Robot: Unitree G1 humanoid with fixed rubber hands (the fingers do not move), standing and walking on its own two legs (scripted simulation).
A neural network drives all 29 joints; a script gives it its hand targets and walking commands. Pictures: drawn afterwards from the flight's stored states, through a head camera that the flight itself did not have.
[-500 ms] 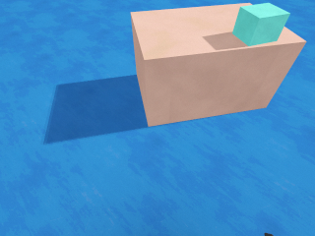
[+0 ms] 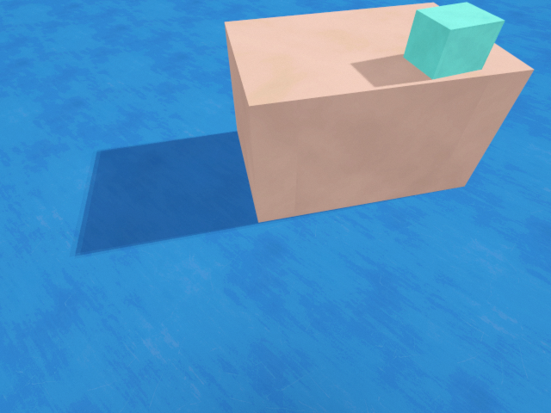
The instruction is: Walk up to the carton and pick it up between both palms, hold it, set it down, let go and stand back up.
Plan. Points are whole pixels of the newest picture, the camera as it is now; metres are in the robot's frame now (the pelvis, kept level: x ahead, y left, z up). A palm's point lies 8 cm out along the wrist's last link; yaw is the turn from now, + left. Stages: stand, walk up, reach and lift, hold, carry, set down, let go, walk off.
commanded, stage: stand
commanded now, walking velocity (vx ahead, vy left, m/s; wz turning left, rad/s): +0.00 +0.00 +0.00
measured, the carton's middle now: (449, 40) +1.30 -0.66 -0.06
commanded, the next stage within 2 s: walk up in 0.48 s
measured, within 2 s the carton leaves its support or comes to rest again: neither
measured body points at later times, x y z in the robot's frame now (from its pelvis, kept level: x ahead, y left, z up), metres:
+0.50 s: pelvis +0.01 +0.00 +0.00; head +0.02 +0.01 +0.45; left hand +0.09 +0.29 -0.13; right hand +0.08 -0.29 -0.13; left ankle +0.00 +0.14 -0.75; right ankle +0.01 -0.12 -0.75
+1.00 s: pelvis +0.07 -0.08 -0.03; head +0.08 -0.07 +0.42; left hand +0.20 +0.24 -0.12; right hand +0.06 -0.43 -0.12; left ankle +0.00 +0.14 -0.74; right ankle +0.17 -0.25 -0.73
